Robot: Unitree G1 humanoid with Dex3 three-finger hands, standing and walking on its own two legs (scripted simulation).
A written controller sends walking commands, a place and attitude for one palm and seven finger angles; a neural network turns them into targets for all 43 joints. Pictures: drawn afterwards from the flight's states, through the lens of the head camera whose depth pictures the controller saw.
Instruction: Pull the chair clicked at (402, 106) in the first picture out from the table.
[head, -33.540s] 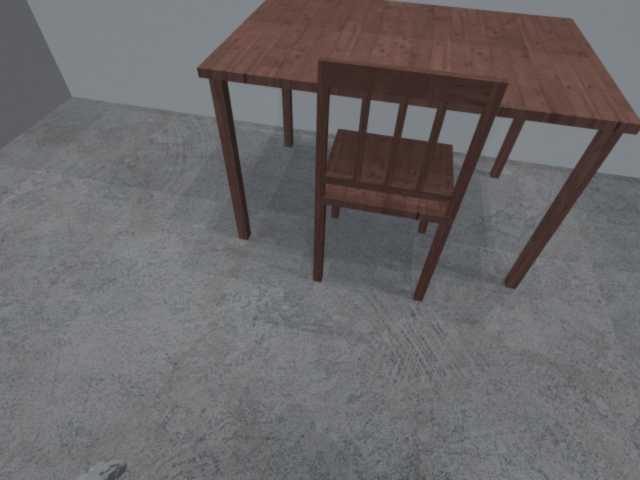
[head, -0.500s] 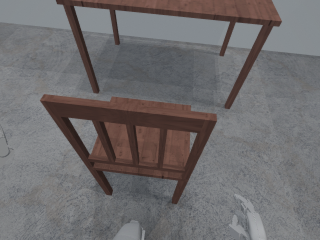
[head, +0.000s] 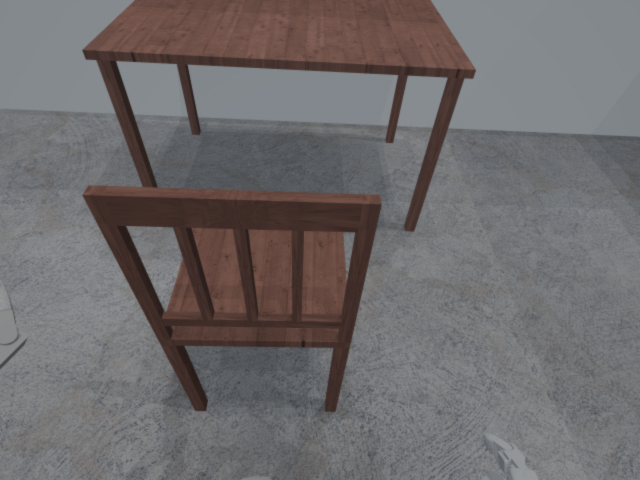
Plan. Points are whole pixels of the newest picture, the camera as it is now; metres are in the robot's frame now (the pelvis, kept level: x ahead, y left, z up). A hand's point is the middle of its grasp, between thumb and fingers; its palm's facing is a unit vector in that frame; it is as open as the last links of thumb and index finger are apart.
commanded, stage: stop stepping back and stand still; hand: left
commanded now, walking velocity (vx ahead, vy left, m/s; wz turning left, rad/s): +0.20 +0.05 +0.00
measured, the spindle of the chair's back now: (247, 276) +0.47 +0.17 -0.10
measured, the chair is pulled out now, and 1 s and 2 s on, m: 0.65 0.65 0.65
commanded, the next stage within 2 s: let the arm hang, fingers relaxed in 0.44 s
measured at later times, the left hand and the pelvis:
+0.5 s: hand out of the picture +0.16 +0.29 +0.16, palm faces +0.46 -0.78 -0.43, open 7.4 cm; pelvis -0.03 +0.01 +0.01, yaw +1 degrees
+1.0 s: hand out of the picture -0.06 +0.18 -0.16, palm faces +0.05 -0.97 -0.23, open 7.0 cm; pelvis -0.05 -0.01 +0.01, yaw +3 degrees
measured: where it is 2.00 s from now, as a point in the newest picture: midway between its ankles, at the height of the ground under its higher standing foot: outside the picture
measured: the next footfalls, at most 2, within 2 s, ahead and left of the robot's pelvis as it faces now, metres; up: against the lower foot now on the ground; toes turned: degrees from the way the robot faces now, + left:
left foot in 0.08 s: +0.04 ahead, +0.11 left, +0.00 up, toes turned +1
